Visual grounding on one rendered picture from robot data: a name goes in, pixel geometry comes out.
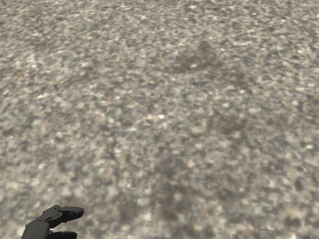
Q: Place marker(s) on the robot left hand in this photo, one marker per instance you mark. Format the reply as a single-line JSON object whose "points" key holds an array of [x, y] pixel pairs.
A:
{"points": [[52, 217]]}

